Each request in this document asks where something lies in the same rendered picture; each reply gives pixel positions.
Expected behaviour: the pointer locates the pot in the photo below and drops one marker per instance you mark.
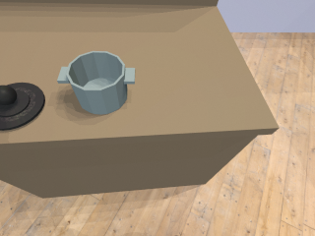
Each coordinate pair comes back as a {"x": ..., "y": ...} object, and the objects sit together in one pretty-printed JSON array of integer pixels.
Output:
[{"x": 99, "y": 80}]

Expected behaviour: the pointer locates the lid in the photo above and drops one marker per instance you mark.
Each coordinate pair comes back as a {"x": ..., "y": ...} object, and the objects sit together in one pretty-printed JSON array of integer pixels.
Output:
[{"x": 29, "y": 103}]

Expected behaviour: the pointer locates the table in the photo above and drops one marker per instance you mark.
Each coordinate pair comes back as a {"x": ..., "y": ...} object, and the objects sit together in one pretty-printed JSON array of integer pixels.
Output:
[{"x": 194, "y": 105}]

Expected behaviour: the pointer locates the knob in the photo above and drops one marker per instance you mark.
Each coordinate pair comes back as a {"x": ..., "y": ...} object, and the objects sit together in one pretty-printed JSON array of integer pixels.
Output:
[{"x": 7, "y": 95}]

